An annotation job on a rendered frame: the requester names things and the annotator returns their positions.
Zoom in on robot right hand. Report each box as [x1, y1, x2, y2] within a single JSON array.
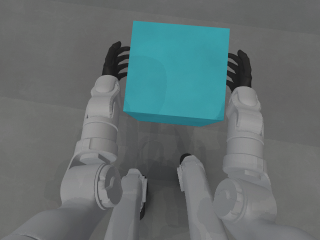
[[226, 49, 252, 93]]

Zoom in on carton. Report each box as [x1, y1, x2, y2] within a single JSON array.
[[123, 21, 230, 127]]

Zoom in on robot right foot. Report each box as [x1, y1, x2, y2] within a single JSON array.
[[180, 153, 191, 165]]

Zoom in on left robot upper arm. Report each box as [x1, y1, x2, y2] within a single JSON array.
[[1, 163, 123, 240]]

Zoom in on robot left hand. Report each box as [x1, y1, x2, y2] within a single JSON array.
[[102, 41, 131, 81]]

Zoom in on robot right forearm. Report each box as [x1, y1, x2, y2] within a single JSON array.
[[222, 86, 275, 198]]

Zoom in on right robot thigh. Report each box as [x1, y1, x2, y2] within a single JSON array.
[[177, 160, 229, 240]]

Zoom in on right robot upper arm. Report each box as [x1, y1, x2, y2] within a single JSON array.
[[212, 177, 318, 240]]

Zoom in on robot left forearm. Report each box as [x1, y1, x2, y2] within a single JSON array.
[[60, 75, 123, 200]]

